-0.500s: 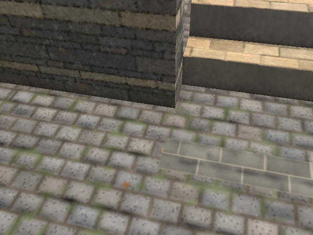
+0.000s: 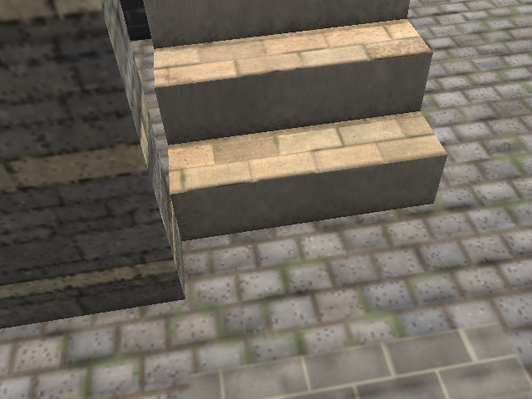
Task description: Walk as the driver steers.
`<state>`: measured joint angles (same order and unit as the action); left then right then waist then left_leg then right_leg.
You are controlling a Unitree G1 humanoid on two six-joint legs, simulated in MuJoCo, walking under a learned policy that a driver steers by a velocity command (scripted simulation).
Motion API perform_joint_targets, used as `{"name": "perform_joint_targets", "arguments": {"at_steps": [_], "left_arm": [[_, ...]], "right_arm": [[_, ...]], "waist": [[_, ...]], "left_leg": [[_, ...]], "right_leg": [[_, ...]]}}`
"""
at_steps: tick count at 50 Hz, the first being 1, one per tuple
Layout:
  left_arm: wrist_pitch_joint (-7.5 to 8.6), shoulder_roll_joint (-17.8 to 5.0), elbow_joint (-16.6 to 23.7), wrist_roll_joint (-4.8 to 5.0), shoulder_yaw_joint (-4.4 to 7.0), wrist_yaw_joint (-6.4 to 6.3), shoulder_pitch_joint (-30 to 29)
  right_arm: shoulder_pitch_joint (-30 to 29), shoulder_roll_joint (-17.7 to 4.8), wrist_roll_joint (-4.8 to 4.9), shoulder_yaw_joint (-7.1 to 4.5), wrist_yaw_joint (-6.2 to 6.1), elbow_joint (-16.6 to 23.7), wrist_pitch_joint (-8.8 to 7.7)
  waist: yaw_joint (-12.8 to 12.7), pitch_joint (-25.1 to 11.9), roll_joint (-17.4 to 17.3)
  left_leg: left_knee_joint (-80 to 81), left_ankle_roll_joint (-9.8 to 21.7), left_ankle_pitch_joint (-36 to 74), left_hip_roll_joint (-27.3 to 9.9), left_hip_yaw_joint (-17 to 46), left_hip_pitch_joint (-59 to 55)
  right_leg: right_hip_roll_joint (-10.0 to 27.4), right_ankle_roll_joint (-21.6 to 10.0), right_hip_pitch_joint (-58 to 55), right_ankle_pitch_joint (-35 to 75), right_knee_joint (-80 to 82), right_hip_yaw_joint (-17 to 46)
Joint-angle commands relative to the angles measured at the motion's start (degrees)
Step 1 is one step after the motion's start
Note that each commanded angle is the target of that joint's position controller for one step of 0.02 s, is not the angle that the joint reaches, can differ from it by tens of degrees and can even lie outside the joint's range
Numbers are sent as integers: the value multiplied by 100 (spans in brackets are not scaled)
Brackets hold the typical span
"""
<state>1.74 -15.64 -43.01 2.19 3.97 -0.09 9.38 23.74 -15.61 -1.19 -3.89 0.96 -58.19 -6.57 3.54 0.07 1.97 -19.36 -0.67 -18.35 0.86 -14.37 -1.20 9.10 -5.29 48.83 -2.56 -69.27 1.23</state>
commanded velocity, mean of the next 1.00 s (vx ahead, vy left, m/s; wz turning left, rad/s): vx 0.96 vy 0.00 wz -0.30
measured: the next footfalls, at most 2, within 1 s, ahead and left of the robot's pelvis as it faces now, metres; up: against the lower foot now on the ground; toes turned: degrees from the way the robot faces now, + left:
right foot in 0.20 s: +0.37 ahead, -0.10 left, +0.00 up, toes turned -15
left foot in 0.66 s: +0.83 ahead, -0.12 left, +0.00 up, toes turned -28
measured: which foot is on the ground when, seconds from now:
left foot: down 0.00-0.20, up 0.22-0.64, down 0.66-1.00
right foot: up 0.00-0.18, down 0.20-0.68, up 0.70-1.00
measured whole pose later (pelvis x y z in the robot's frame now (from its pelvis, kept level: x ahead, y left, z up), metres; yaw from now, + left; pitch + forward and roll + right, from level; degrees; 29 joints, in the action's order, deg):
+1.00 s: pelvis +0.84 -0.20 +0.01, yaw -14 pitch +0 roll -1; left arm 8.2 -11.6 -29.5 -1.3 -0.3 -1.1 -6.2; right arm 28.3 -14.4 2.1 -2.9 -1.7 -47.7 -3.4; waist 7.0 4.4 1.5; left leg -23.1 5.3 -17.1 8.1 12.9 4.4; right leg -2.6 1.8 33.6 -1.5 -32.3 8.8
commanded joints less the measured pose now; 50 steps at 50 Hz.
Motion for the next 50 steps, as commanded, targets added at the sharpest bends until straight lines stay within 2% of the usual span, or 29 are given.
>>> {"name": "perform_joint_targets", "arguments": {"at_steps": [1,4,6,7,9,10,11,12,13,14,15,16,19,23,27,29,31,33,34,35,36,37,38,39,42,45,47,48,50], "left_arm": [[-1,8,341,-62,-56,130,127],[119,-73,759,-48,-102,370,-731],[160,-214,867,-11,-41,489,-757],[157,-461,853,35,64,502,-394],[68,-1207,504,129,406,486,1584],[27,-1598,86,159,626,344,2838],[-16,-1786,-160,38,612,298,2566],[180,-1414,259,-243,388,333,2150],[289,-710,292,-270,285,367,2175],[395,-646,256,-267,262,404,2074],[463,-534,325,-201,196,429,1675],[506,-591,443,-181,181,373,1136],[496,-593,586,-100,134,160,821],[377,-495,429,-45,100,-69,1203],[399,-374,122,-58,79,-30,1687],[401,-382,-57,-110,84,-34,1786],[345,-751,-45,-223,174,-43,1587],[317,-933,87,-484,179,-1,862],[362,-621,271,-623,60,10,413],[485,76,316,-171,-108,103,1581],[646,-297,343,29,-183,128,1463],[722,-545,563,32,-188,149,470],[789,-474,773,-187,-239,91,-226],[818,-439,893,-401,-216,26,-489],[742,-253,1053,-513,-250,-65,-389],[772,12,1459,-445,-361,-66,-1121],[778,41,1639,-459,-303,-91,-1477],[721,-25,1673,-309,-228,-138,-1448],[537,-212,1556,-232,-117,-181,-769]], "right_arm": [[-1077,-560,-2,-8,-131,719,-162],[-692,-1006,38,-82,-222,739,-78],[-738,-1275,20,-136,-278,865,49],[-725,-1417,-45,-158,-299,916,151],[-1116,-1572,-32,-182,-299,1135,320],[-1406,-1422,80,-154,-232,1279,273],[-1552,-54,60,201,-109,1620,-53],[-1003,90,269,315,14,2256,-445],[-1745,-552,397,218,81,2356,-633],[-1947,-554,446,200,79,2482,-644],[-1908,-427,363,200,10,2360,-569],[-1600,-328,185,194,9,2229,-464],[-1689,-565,93,77,-94,2297,-143],[-3079,-66,-2,196,-161,2879,-121],[-3401,-235,206,116,-34,2969,-205],[-3549,-426,227,39,24,3027,-246],[-2920,-739,310,-104,23,2950,-282],[-618,-1195,455,-299,-39,2296,-197],[928,-1253,353,-232,-53,1885,-67],[1044,-1478,181,-308,60,1559,-94],[585,-867,143,-202,79,1673,-84],[363,-688,83,-144,32,1773,-68],[195,-775,71,-167,75,1747,-103],[-7,-805,121,-162,84,1730,-141],[-213,-706,238,-80,8,1651,-126],[-604,-909,348,-102,-168,1722,3],[-264,-1092,330,-179,-273,1584,151],[-155,-1086,335,-195,-318,1531,221],[-635,-875,343,-136,-420,1832,275]], "waist": [[-551,1000,-184],[-255,1091,83],[-390,838,-141],[-641,566,-454],[-1758,-500,-962],[-2301,-850,-535],[-1458,-6,1987],[-678,-1627,2532],[-1024,-1438,1331],[-764,-730,295],[-448,-472,-921],[-50,-240,-1176],[45,256,-830],[-585,530,-172],[-1162,457,438],[-1235,508,544],[-785,94,658],[463,-1056,992],[1056,-1814,80],[71,-2200,-3244],[140,-1643,-2355],[291,-870,-1198],[163,-369,9],[-49,-302,428],[-458,-75,59],[-517,534,-104],[-218,201,-387],[-230,41,-735],[-719,-597,-1047]], "left_leg": [[1372,658,1386,-1447,178,1246],[1237,551,2088,-1659,-75,189],[607,485,4812,-1649,-353,-239],[-55,473,6631,-1680,-429,-399],[-2603,543,8158,-1734,-214,260],[-4866,320,6406,-1210,-134,1440],[-7551,93,-1039,260,429,3640],[-8203,308,-1333,596,2110,5197],[-7737,678,-661,214,2494,5317],[-7222,746,-356,68,2334,5408],[-6629,695,-133,-280,2393,4882],[-6105,577,132,-434,2501,4308],[-4857,71,400,-621,2237,3715],[-2276,-252,2251,-209,1729,3117],[-1026,-142,3228,-239,1479,2916],[-702,101,2763,-259,1364,3438],[-844,480,1992,35,1021,3123],[-1107,874,1724,96,1028,1103],[-1786,1074,1166,-391,1966,-918],[-189,2375,-804,-1697,5782,-2501],[581,2233,-2223,-1740,6835,-2490],[545,2027,-1714,-1649,6028,-1754],[631,1849,-452,-1314,5410,-820],[590,1839,501,-1130,4983,-339],[669,1886,2406,-726,4174,486],[665,1603,4127,-278,3370,1982],[218,1059,4641,58,3166,2285],[-34,831,4343,67,3255,2324],[-1108,415,5238,2,3622,2012]], "right_leg": [[180,-17,-294,903,745,54],[82,-190,-145,956,1961,-447],[-423,-297,-872,577,2335,-1141],[-739,-361,-1373,99,2095,-1390],[-1217,-695,-3856,-987,1941,-1325],[-1268,-934,-5690,-716,2753,-757],[-632,-1371,-6121,-156,3380,1254],[401,-2508,-7281,-2914,5050,4895],[526,-2015,-7068,-3301,5674,5235],[459,-1794,-6236,-3085,5681,4849],[325,-1534,-5260,-2861,5489,4316],[60,-1460,-4204,-2710,5448,3985],[-516,-1390,-2964,-1625,5756,2689],[-1123,-1006,-2448,-615,5543,1741],[-702,-801,-3343,-803,5491,1568],[-429,-749,-4409,177,5245,1554],[-161,-576,-5374,3220,4677,1383],[-268,-341,-5305,5554,2371,865],[-526,-238,-3764,3689,72,719],[-1779,406,-1243,-1907,-2022,605],[-1367,218,-406,-2136,-1890,1032],[-1090,127,-278,-1826,-1627,1076],[-1017,113,-594,-1673,-1096,844],[-893,165,-842,-1536,-545,792],[-775,453,-1347,-1571,439,693],[-1167,688,-2217,-1224,2392,3],[-1680,725,-3061,202,3461,-196],[-1767,803,-3410,432,3802,-51],[-1763,759,-4252,809,4066,293]]}}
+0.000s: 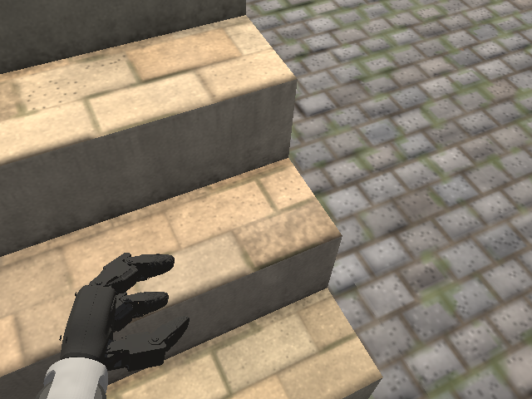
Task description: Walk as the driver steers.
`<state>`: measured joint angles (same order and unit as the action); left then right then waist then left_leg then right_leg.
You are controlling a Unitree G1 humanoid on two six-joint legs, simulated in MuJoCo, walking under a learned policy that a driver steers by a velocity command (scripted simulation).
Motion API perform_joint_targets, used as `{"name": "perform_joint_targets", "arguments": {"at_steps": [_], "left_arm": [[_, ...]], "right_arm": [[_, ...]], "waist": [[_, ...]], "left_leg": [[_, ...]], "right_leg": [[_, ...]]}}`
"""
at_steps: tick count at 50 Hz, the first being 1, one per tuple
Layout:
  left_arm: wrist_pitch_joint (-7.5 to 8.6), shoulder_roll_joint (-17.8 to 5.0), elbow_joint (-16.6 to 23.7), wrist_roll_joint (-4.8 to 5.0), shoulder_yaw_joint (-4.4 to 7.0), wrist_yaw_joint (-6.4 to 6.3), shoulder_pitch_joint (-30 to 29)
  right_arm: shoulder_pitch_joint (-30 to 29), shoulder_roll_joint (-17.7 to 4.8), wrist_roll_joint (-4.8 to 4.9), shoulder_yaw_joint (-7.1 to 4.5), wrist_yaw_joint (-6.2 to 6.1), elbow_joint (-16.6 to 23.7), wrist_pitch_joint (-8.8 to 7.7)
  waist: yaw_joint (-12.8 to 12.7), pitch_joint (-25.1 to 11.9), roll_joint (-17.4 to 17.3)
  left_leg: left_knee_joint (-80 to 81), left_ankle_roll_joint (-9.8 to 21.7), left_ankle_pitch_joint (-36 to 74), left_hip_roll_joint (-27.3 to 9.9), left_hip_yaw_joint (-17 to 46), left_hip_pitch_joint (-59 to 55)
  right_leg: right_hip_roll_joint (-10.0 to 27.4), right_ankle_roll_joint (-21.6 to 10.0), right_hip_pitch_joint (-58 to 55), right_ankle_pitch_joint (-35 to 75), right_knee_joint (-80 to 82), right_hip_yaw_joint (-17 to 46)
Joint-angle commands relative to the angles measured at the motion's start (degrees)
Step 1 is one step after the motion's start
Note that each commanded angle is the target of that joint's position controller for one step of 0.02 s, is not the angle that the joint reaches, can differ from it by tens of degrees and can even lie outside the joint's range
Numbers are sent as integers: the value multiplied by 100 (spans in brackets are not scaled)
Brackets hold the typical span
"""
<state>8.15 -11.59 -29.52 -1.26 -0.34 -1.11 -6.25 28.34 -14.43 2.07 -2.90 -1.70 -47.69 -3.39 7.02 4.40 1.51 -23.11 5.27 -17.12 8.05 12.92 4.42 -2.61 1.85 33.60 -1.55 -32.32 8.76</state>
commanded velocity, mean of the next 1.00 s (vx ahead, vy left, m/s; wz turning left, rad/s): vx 0.13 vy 0.00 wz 0.56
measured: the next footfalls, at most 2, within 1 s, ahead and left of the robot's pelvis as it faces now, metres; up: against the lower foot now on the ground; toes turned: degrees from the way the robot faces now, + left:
right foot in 0.06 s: +0.21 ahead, -0.16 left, +0.00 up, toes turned +11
left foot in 0.46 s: +0.24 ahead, +0.30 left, +0.22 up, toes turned +37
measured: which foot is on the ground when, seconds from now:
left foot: down 0.00-0.02, up 0.04-0.44, down 0.46-1.00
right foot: up 0.00-0.04, down 0.06-0.50, up 0.52-1.00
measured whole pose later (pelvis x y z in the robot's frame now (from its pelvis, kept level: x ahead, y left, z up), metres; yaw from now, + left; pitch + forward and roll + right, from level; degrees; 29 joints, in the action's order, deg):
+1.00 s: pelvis +0.27 +0.15 +0.18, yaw +31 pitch -2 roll +1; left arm -6.8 -15.7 -35.2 0.1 2.8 -4.0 22.6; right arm 1.3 -11.8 -0.2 1.3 -5.4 -30.0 2.1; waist -7.8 -2.4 -2.3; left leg -42.9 -1.3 -21.9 -5.5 -6.0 18.2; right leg 3.0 4.5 31.8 -16.9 -73.5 -0.9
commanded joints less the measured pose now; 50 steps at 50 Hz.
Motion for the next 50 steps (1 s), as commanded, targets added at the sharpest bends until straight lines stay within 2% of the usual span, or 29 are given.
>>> {"name": "perform_joint_targets", "arguments": {"at_steps": [1,2,3,4,5,7,8,9,11,12,16,18,19,21,22,24,25,26,27,28,29,31,33,36,39,43,45,47,50], "left_arm": [[-156,-649,73,63,377,-65,1297],[-158,-779,-186,-88,467,-65,2026],[-221,-708,-399,-48,436,-45,2406],[-272,-579,-375,-162,339,-28,2645],[-405,-631,-332,-310,359,-53,2247],[-518,-628,-333,26,473,-237,1510],[-576,-876,-416,185,524,-377,1372],[-602,-1069,-488,244,527,-438,1189],[-622,-1412,-822,269,637,-465,1114],[-640,-1404,-952,362,655,-455,1160],[-799,-1392,-1487,315,694,-444,2038],[-894,-1562,-1465,242,741,-447,1948],[-1016,-1710,-1509,261,737,-429,1836],[-1166,-2001,-1076,163,839,-359,1521],[-1297,-2341,-1304,318,905,-302,1709],[-1336,-2070,-1389,219,773,-169,2197],[-1213,-1867,-1110,206,701,-183,1921],[-893,-1283,-760,204,482,-26,1348],[-703,-1168,-785,175,414,240,1223],[-763,-1019,-762,144,327,306,877],[-797,-681,-605,211,258,234,697],[-798,-427,-588,187,115,127,1319],[-817,-440,-666,199,110,34,2116],[-983,-425,-794,164,95,-279,2667],[-1210,-738,-466,152,268,-486,2378],[-1433,-818,-239,242,453,-584,2584],[-1393,-743,-84,176,394,-428,2509],[-1394,-413,-69,177,256,-365,2700],[-1461,-413,-121,92,300,-86,2796]], "right_arm": [[-1526,-902,38,-229,-194,1030,-39],[-1524,-541,87,-140,-153,1162,-52],[-1080,14,4,31,-89,1253,-26],[-1189,35,-177,115,-91,1472,-86],[-44,-520,37,-32,-66,1437,-4],[-337,-624,122,-37,-231,1577,312],[-1045,-532,-77,45,-294,1851,425],[-1382,-457,-181,110,-251,2104,475],[-1868,71,-257,312,-200,2485,549],[-2071,108,-269,362,-180,2674,559],[-3220,297,-228,558,-58,3160,478],[-3427,274,-126,590,28,3326,488],[-3566,413,-162,696,95,3639,444],[-3707,130,-108,579,148,3607,465],[-3448,337,-19,626,200,3401,504],[-2388,-528,68,201,204,2653,556],[-1380,-1217,-57,-174,126,2281,513],[-939,-1971,-255,-457,-50,2206,548],[-1036,-2326,-646,-380,-157,2223,448],[-1102,-1779,-594,-143,-214,2128,395],[-1273,-1244,-467,-20,-173,1921,382],[-2218,-438,-251,101,-78,1783,502],[-2803,-40,-276,192,-77,1771,437],[-2679,277,-321,322,-119,1680,473],[-2948,-12,-435,353,-337,1952,448],[-2641,-274,-369,334,-464,2177,362],[-2815,-286,-313,304,-499,2296,367],[-3036,-529,-300,176,-461,2207,466],[-2825,-701,-77,-24,-297,2097,496]], "waist": [[-1382,-1280,-953],[-1625,-1693,-423],[-1469,-2278,806],[-1494,-2063,1154],[-639,-2547,1367],[-512,-1831,1230],[-619,-1343,488],[-472,-1029,-52],[-376,-844,23],[-378,-875,-34],[-830,-1010,179],[-734,-1046,340],[-421,-1227,642],[-404,-1423,873],[-185,-1548,1820],[-187,-2099,798],[431,-2124,93],[632,-2876,-1700],[345,-3091,-2328],[374,-2660,-2215],[160,-1510,-1825],[-504,-700,-1860],[-1048,-710,-1261],[-1113,-714,-779],[-1002,-714,-792],[-935,-687,-723],[-1070,-611,-636],[-1416,-948,-1237],[-1227,-1016,-1304]], "left_leg": [[-1574,-424,5737,-657,930,1402],[-3220,-766,4552,-323,844,2424],[-4932,-893,-1291,124,211,3602],[-6919,-938,-3294,-24,-379,4465],[-8474,-1203,-3169,-375,-463,4919],[-8757,-1451,-2941,-1186,-393,5628],[-9215,-1529,-2917,-1392,-439,5672],[-9330,-1569,-2704,-1469,-589,5547],[-10458,-1560,-2714,-1398,-900,5710],[-10424,-1522,-2623,-1499,-880,5990],[-10672,-1267,-2731,-1650,-824,7772],[-9798,-1251,-1956,-1783,-1057,7432],[-8466,-1152,-1640,-2003,-984,6800],[-7042,-1067,-399,-1776,-1415,4893],[-5992,-677,-2400,-1437,-1681,4009],[-4775,-138,-1632,-349,-2590,2568],[-4118,454,-838,-295,-1142,1135],[-1592,1238,-1468,-1458,2435,-534],[-208,1294,-2059,-2277,4694,189],[-84,723,-2038,-2071,3986,911],[-593,455,-1534,-1679,2789,1803],[-1495,518,-1027,-1165,1919,2957],[-1682,621,-787,-1429,1554,3298],[-1825,551,-601,-1709,652,3361],[-1211,850,922,-2249,489,2976],[-936,847,1654,-2554,-54,1840],[-771,687,1216,-2352,-598,1492],[-649,391,1938,-2184,-1301,1505],[-684,486,2473,-2514,-1323,826]], "right_leg": [[-440,-69,-3169,1335,850,-351],[60,-372,-4584,2332,1036,-130],[1394,-1062,-5980,4537,646,739],[2408,-1419,-5729,7526,-133,1278],[3535,-2138,-5454,7716,-330,1529],[3194,-1715,-4536,3799,672,1417],[3038,-1490,-3758,2987,1101,1268],[2920,-1419,-3150,2913,1380,975],[2975,-1373,-2918,3325,1758,265],[2864,-1272,-3136,3100,1811,-141],[2761,-1055,-4712,2622,1796,-792],[2570,-841,-4421,2292,1933,-1260],[2191,-733,-3769,1479,1959,-1563],[2164,-755,-2712,709,2331,-1842],[2220,-835,-2518,1749,2267,-2093],[1924,-812,-3051,4918,786,-2499],[1407,-515,-1202,5073,-1012,-2346],[532,-232,1024,-1010,-4086,-1475],[-39,-218,1284,-1604,-6985,-313],[-142,-281,1462,-1631,-8199,-191],[34,-270,1778,-1616,-7942,-218],[-73,-131,1610,-1940,-8615,-271],[-357,-43,1380,-1567,-9400,-526],[-392,159,1272,-1374,-8640,-397],[-686,445,1253,-1025,-9144,-198],[-462,713,1495,-1136,-9370,-279],[5,712,1333,-896,-7054,-460],[449,529,69,-1273,-4736,-1084],[819,-136,-893,-2141,-2033,-1389]]}}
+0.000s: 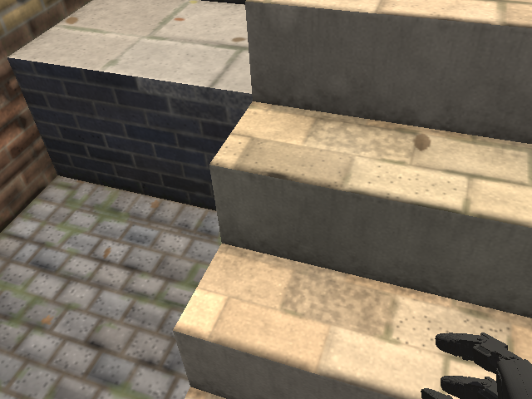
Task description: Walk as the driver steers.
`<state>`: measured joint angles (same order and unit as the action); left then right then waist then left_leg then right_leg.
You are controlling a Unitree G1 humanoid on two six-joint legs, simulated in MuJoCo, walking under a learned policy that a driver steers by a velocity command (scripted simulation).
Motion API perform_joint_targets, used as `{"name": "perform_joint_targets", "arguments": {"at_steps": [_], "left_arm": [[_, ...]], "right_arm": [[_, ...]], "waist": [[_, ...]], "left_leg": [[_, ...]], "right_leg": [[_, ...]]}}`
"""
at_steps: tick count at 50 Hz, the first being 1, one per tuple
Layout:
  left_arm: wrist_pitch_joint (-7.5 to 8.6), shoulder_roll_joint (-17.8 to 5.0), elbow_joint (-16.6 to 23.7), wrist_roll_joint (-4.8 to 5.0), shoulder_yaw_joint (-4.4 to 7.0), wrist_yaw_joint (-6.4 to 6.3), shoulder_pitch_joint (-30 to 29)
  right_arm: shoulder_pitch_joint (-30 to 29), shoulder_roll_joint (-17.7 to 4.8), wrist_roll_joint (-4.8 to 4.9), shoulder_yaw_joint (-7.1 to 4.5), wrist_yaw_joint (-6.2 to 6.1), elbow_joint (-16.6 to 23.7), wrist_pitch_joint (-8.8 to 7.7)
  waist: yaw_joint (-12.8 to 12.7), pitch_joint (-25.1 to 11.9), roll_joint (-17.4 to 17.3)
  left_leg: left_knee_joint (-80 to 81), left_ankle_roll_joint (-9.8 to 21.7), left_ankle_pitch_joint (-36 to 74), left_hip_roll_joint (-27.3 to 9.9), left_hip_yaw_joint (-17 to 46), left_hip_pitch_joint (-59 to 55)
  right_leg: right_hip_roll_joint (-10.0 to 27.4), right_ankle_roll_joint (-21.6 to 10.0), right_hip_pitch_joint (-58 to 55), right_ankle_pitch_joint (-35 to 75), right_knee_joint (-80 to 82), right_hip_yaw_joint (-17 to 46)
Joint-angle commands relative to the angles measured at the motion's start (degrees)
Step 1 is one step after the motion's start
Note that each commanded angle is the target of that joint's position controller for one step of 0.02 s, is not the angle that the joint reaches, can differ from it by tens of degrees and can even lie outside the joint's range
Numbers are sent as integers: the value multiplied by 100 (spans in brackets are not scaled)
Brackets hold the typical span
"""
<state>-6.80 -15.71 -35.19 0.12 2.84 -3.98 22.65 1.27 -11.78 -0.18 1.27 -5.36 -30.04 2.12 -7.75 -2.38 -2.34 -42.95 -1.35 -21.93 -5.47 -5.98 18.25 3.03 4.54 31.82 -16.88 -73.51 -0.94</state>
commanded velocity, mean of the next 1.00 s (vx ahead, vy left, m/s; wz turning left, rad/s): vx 0.00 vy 0.00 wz -0.43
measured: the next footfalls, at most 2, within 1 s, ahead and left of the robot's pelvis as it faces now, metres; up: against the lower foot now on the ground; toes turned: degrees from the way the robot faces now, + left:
right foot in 0.04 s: +0.04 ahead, -0.13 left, +0.00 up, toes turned -5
left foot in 0.64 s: +0.12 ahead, +0.12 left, +0.00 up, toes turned -35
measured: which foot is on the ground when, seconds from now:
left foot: down 0.00-0.04, up 0.06-0.62, down 0.64-1.00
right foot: up 0.00-0.02, down 0.04-0.62, up 0.64-1.00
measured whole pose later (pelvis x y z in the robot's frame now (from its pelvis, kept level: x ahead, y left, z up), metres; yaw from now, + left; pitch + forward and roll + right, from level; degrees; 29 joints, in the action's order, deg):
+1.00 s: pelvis +0.00 +0.05 +0.00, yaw -24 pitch +3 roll -1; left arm -2.4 -15.3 -27.5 0.6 0.1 -1.2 6.3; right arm 11.8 -11.0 -0.6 -0.7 -7.1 -29.0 6.2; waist 1.4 0.6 4.4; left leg -41.6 1.6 -17.7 5.9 10.4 26.2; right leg -5.3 10.5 37.0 -22.9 -89.2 7.8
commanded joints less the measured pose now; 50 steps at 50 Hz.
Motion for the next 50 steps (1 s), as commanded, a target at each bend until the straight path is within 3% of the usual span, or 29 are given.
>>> {"name": "perform_joint_targets", "arguments": {"at_steps": [1,2,3,4,5,6,7,8,10,12,14,19,24,27,28,29,30,31,32,33,34,35,36,37,38,40,42,47,50], "left_arm": [[52,-177,238,-15,107,287,419],[71,-148,4,13,169,314,638],[200,-287,-180,16,198,364,708],[399,-642,46,-40,205,289,433],[426,-681,357,-303,178,153,-63],[406,-939,521,-267,224,65,-475],[411,-1073,665,-85,235,60,-761],[465,-911,804,-43,158,6,-899],[449,-620,910,-94,77,-117,-881],[291,-699,991,-141,113,-252,-861],[205,-624,1067,-106,76,-298,-758],[243,-570,1373,-94,12,-296,-1186],[236,-510,1641,-7,-10,-177,-2049],[307,-637,1830,-15,35,-193,-2352],[336,-576,1832,117,41,-180,-2267],[351,-478,1828,209,32,-158,-2154],[350,-397,1769,273,39,-126,-2063],[348,-138,1589,216,1,-15,-1659],[435,170,1312,75,-88,192,-1234],[672,-199,707,11,-26,383,-663],[768,-395,611,48,23,488,-223],[697,-297,934,496,-58,453,-815],[638,-75,1050,485,-224,386,-1725],[584,45,1247,428,-300,327,-2339],[616,-63,1413,337,-275,378,-2729],[652,-51,1432,134,-225,370,-2777],[648,-119,1438,129,-217,245,-2586],[531,-194,1309,1,-205,247,-1912],[516,-100,1302,48,-238,310,-1740]], "right_arm": [[-248,-895,213,-452,154,308,-30],[-400,-640,259,-371,253,319,-14],[-681,-429,134,-291,344,625,31],[-322,-154,-7,-246,372,727,76],[-265,-109,-9,-238,453,677,70],[-213,-297,95,-277,494,601,41],[-548,-372,112,-272,451,740,-24],[-980,-359,157,-224,432,912,-139],[-1485,-231,57,-154,458,1069,-229],[-1003,-198,-21,-139,449,833,-140],[-740,-180,-41,-114,414,754,-88],[-364,-189,20,-67,282,769,-113],[358,90,-20,8,218,447,-122],[834,-224,32,-148,195,268,-85],[1107,-434,112,-207,193,92,-95],[1188,-483,155,-229,188,-63,-120],[1175,-495,189,-259,198,-204,-144],[747,-510,175,-274,233,-258,-138],[302,-521,13,-264,277,-122,-76],[783,-500,-207,-348,159,82,76],[927,-654,-285,-355,144,94,59],[405,-818,-223,-404,45,76,171],[495,-403,-174,-198,-31,204,277],[619,-244,-180,-51,-59,202,323],[803,-311,-121,-50,4,171,281],[959,-661,-178,-239,-118,170,193],[1100,-866,-203,-383,-157,291,199],[842,-672,-37,-433,-189,590,281],[691,-631,1,-409,-221,723,384]], "waist": [[107,-411,-697],[27,-102,-9],[194,672,1428],[781,668,2548],[776,103,2133],[847,-46,1423],[783,215,947],[741,575,573],[648,318,670],[633,-305,932],[605,-531,598],[811,-440,600],[1004,-551,1037],[1035,-882,1701],[897,-871,2013],[756,-926,1903],[672,-920,1509],[327,-815,716],[89,-775,-567],[517,-1078,-502],[348,-1199,-212],[160,-520,-922],[716,-235,-402],[891,19,-78],[998,280,339],[1071,-17,-84],[1113,-390,-625],[818,-451,-325],[723,-553,-305]], "left_leg": [[579,1071,3301,-1101,446,-649],[-590,762,2949,-669,9,-562],[-2086,283,90,174,-69,507],[-3753,-357,-1193,1172,268,1976],[-5229,-610,-1105,1227,1212,2074],[-5890,-677,-848,1110,1452,2230],[-6010,-673,-749,1095,1467,2566],[-5158,-623,-726,889,1482,3092],[-4473,-609,-785,908,1327,3186],[-5033,-619,-570,1071,1070,2884],[-5299,-656,-488,1103,1013,3058],[-5759,-657,-142,1056,1243,3254],[-3299,-449,202,1086,728,2122],[-1802,-394,-232,1074,756,1023],[-883,-398,-140,949,808,1040],[210,-348,218,882,822,754],[1398,-243,1111,788,779,291],[1985,-111,1923,569,940,-162],[1700,340,4789,-278,1694,-1199],[1525,1543,6663,-1216,2934,-1482],[1395,2070,6624,-1642,3286,-1352],[1312,2376,3830,-1265,3650,-741],[1680,2086,1775,-846,3522,-426],[1749,1801,1293,-571,3257,-398],[1645,1562,1254,-269,2990,-563],[1466,1583,2035,-323,3071,-823],[1330,1747,2631,-381,3457,-1293],[1193,1834,2497,-332,3954,-1045],[1031,1800,2774,-195,4100,-718]], "right_leg": [[247,-674,-1235,-133,3067,-283],[-192,-911,-1410,678,4380,-349],[-192,-1226,-1461,3099,4438,540],[406,-1889,-1816,5259,4641,2812],[738,-2290,-1704,3512,5038,4164],[938,-2331,-1576,1825,5112,4091],[932,-2308,-1618,1529,5198,4070],[982,-2165,-1920,1697,5090,3853],[878,-1989,-2485,2705,4930,3622],[765,-1950,-2702,3385,4783,3244],[687,-1918,-2841,3666,4650,3154],[502,-1766,-2411,3372,4540,3242],[91,-1364,-1671,2622,4629,3031],[249,-1189,-1446,3723,4612,3353],[428,-1149,-1847,4310,4402,3223],[391,-1013,-2092,4417,4147,3159],[136,-792,-2065,3748,3709,2861],[-364,-579,-1709,2087,2883,2221],[-996,-326,-329,-1112,1553,1604],[-1392,91,456,-2253,-709,1557],[-1141,410,574,-2334,-2066,1579],[-848,699,1153,-2038,-2601,1450],[-716,747,1333,-1848,-2503,1291],[-683,779,1299,-1798,-2094,1088],[-587,870,1434,-1527,-1550,577],[-457,790,1315,-453,-1325,654],[-611,670,1436,-288,-1575,790],[-762,568,1687,-624,-1680,1035],[-835,586,1552,-673,-1768,1010]]}}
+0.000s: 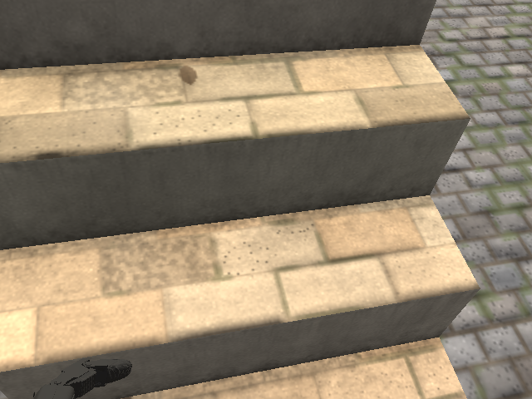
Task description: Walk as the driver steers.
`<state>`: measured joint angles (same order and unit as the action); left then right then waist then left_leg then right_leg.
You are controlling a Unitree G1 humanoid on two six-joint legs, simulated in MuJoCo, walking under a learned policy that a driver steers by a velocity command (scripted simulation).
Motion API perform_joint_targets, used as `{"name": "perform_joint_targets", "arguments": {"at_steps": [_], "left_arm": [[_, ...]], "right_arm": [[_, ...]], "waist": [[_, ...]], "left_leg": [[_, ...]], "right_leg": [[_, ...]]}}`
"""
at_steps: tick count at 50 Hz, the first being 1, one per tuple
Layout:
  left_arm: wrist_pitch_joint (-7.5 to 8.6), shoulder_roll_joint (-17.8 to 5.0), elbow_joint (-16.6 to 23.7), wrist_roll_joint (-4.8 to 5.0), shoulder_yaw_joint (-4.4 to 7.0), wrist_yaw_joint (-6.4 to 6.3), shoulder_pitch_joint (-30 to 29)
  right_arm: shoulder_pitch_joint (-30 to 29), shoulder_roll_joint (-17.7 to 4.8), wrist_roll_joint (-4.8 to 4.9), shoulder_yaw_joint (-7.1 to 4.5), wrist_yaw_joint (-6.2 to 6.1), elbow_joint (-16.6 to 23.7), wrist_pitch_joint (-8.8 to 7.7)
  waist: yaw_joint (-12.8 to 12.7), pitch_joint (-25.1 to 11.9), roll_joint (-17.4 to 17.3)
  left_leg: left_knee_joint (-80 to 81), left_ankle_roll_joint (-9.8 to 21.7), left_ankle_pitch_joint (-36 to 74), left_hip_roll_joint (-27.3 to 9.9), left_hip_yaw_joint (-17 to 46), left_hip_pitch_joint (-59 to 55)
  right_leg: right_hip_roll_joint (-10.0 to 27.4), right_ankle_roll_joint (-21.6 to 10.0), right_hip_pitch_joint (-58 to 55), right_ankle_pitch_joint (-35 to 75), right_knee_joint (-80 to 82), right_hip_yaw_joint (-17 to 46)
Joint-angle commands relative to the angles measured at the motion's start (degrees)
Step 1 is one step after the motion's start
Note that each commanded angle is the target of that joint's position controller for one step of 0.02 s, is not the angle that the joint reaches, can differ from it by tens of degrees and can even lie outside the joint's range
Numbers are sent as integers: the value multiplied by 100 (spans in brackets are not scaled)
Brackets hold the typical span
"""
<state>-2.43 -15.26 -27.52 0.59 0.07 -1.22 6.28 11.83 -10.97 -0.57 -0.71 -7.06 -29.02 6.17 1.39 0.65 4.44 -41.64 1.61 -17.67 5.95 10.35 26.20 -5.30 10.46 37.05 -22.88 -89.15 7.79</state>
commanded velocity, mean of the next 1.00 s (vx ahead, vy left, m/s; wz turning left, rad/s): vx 0.29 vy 0.00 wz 0.50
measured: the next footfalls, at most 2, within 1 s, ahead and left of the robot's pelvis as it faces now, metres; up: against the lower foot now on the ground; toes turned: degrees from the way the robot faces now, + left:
right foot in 0.42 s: -0.11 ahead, -0.33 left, -0.22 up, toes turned +18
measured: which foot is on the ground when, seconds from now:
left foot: down 0.00-0.36, up 0.38-1.00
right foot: up 0.00-0.40, down 0.42-1.00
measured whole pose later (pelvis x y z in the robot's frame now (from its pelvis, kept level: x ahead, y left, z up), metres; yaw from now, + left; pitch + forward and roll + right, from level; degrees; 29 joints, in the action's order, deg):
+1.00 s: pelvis -0.18 -0.21 -0.18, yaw +27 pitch +3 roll +0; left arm 2.3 -12.9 -40.8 0.9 1.6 -2.6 25.8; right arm 0.9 -10.6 0.6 0.6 0.7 -31.9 -3.2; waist -6.1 -0.9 -2.2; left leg -31.9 -0.8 -13.2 -1.9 0.5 18.7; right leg 4.4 0.1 9.6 -11.9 -19.0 -7.1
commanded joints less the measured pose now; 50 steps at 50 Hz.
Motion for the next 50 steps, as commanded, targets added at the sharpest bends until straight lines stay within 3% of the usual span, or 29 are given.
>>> {"name": "perform_joint_targets", "arguments": {"at_steps": [1,6,7,10,11,12,14,16,18,19,20,21,22,23,24,25,26,27,28,29,30,34,37,41,42,46,47,49,50], "left_arm": [[98,-82,487,32,26,-19,14],[-71,-315,384,111,80,-97,403],[-104,-312,369,126,83,-142,399],[-156,-368,408,60,64,-213,613],[-167,-396,385,160,95,-223,686],[-190,-559,239,90,121,-193,1050],[-80,-387,-216,-40,50,-53,1571],[-37,-203,-525,-91,-7,124,1333],[-65,-22,-964,-80,49,242,1037],[-64,26,-1023,-263,16,268,521],[-68,151,-896,-456,-103,271,-274],[-58,32,-916,-487,-142,277,-320],[-52,-572,-1118,-541,2,271,351],[-69,-985,-1065,-417,184,245,208],[-77,-1001,-840,-405,274,121,476],[-12,-1327,-486,-478,393,-181,554],[108,-1689,-355,-531,503,-385,755],[70,-1092,-252,-580,321,-534,960],[102,-975,-196,-519,283,-627,1149],[93,-880,-156,-414,265,-615,1333],[117,-839,-161,-331,278,-592,1472],[406,-486,-435,-232,319,-430,2001],[556,-378,-624,-183,385,-295,1957],[620,-432,-745,-73,398,-257,1435],[628,-459,-719,-54,397,-245,1298],[700,-509,-775,-61,341,-159,1225],[668,-508,-773,-63,329,-149,1155],[551,-578,-708,84,292,-139,808],[555,-301,-612,151,193,-101,755]], "right_arm": [[-379,-729,96,-211,-68,679,-54],[-640,-907,234,-247,-123,967,-47],[-752,-862,186,-226,-130,1059,-56],[-790,-934,232,-288,-160,1111,-83],[-808,-910,224,-297,-158,1104,-94],[-1100,-918,158,-318,-166,1143,-123],[-1663,-747,188,-271,-180,1253,-56],[-1193,-518,403,-315,-186,1249,65],[-612,-360,296,-314,-219,899,30],[117,-68,263,-287,-166,648,-5],[752,-16,233,-321,-102,439,-28],[726,225,215,-279,-45,579,-80],[716,423,141,-176,35,854,-164],[817,-107,104,-206,112,826,-237],[431,-556,148,-304,217,705,-371],[-234,-844,169,-341,331,689,-417],[-1169,-679,399,-254,310,1130,-274],[-1577,-1149,347,-408,222,987,-167],[-1790,-1012,282,-350,251,1056,-53],[-1594,-805,99,-285,241,957,-27],[-1587,-725,35,-269,297,915,-93],[-655,-231,139,-175,453,199,-439],[-103,-187,161,-175,472,-151,-525],[-441,-80,32,-6,589,-101,-710],[-677,-58,62,39,626,-45,-776],[-976,-374,209,-24,698,40,-977],[-1021,-427,183,-60,730,79,-992],[-578,-493,137,-120,782,-64,-1033],[-445,-584,8,-162,824,-218,-1071]], "waist": [[-281,-813,-1188],[-368,-958,-1387],[-375,-984,-1417],[-359,-1114,-1473],[-378,-1087,-1644],[-454,-1116,-1563],[-749,-991,-1487],[-339,-651,-1226],[-8,-411,-359],[382,-584,341],[684,-654,490],[720,-461,414],[1025,-257,577],[1151,-15,1239],[707,32,794],[277,-214,210],[-105,33,1315],[-498,151,43],[-594,691,335],[-706,811,257],[-708,1014,205],[-668,838,40],[-462,574,-85],[-218,185,-201],[-250,134,-162],[-260,-137,488],[-238,-222,605],[189,-485,549],[244,-590,147]], "left_leg": [[1002,1532,2119,-1274,2490,-1301],[865,1260,2012,-1244,2804,-674],[707,1253,2057,-1257,2839,-626],[759,1147,2102,-1242,2979,-194],[636,1098,1953,-1251,3211,107],[557,987,2001,-1253,3196,647],[143,536,2488,-717,2377,1053],[-338,105,1078,-232,1840,1128],[-1857,-133,-836,715,1016,1425],[-3900,-377,-860,1282,109,1113],[-6195,-532,-1672,1493,-299,1641],[-8248,-585,-2249,1507,-105,2832],[-9993,-947,-2381,1216,-143,3848],[-10297,-1163,-2543,697,-394,4577],[-10178,-1351,-1691,301,-407,4983],[-9865,-1485,-769,-120,-361,4444],[-9498,-1622,-100,-875,52,4921],[-8873,-1511,549,-714,44,4730],[-8406,-1430,566,-744,-66,4540],[-8190,-1405,446,-624,-253,4570],[-7091,-1369,582,-695,-25,4562],[-5171,-995,568,-609,111,3823],[-4309,-756,498,-572,78,3373],[-2712,-574,540,-1045,-840,2002],[-2116,-530,424,-1066,-1016,1350],[-133,-328,-82,-800,-1032,-181],[394,-229,-307,-790,-959,-253],[1856,-116,572,-709,-1099,-998],[2354,-184,1187,-690,-1237,-1625]], "right_leg": [[-42,15,967,-124,-121,188],[-17,12,200,-326,352,335],[26,14,176,-299,374,376],[129,-22,-295,-507,788,473],[157,-104,-498,-428,918,631],[113,-147,-1068,222,885,622],[217,-503,-1699,1073,2694,236],[663,-885,-2000,2531,5719,178],[830,-1010,-2643,4134,7827,-154],[949,-940,-2515,5182,8334,-443],[985,-819,-2536,6031,7776,-922],[1430,-808,-2686,6699,6836,-642],[2481,-1230,-2519,8339,5741,-290],[2913,-1928,-3039,9001,5482,-460],[2567,-1948,-3369,7217,5530,-702],[2677,-1953,-3458,5729,6011,-507],[3627,-2376,-3279,2806,6760,930],[3188,-2395,-3174,255,7189,941],[3275,-2484,-2801,-867,7649,1368],[3107,-2491,-2975,-1371,7896,1270],[2956,-2479,-3095,-1739,7957,1145],[2759,-2437,-3534,-993,8251,389],[2622,-2476,-3762,-540,8234,-23],[2318,-2379,-3226,282,8378,-402],[2203,-2313,-2892,621,8438,-523],[2084,-2303,-2982,1478,8256,-400],[2136,-2330,-3204,1683,8082,-206],[2040,-2197,-3214,2561,7112,-65],[1625,-1986,-2829,2879,5903,-426]]}}
Keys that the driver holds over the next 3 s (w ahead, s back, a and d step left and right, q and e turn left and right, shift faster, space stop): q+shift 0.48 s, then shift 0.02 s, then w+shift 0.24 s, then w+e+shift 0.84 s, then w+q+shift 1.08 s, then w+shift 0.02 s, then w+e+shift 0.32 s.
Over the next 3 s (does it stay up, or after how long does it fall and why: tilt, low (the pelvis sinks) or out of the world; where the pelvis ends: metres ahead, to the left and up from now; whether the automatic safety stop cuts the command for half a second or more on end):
stays up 0.12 -0.43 0.08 its command is cut before an obstacle after 2.0 s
